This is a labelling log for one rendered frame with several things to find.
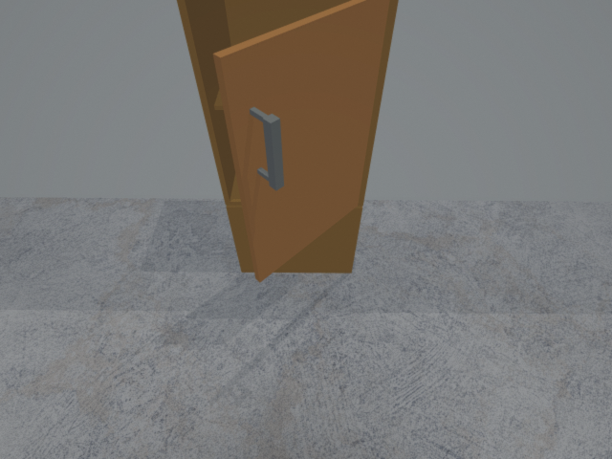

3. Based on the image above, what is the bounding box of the cupboard door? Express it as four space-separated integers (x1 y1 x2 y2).
213 0 390 282

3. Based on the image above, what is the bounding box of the handle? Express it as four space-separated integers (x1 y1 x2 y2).
250 107 284 190

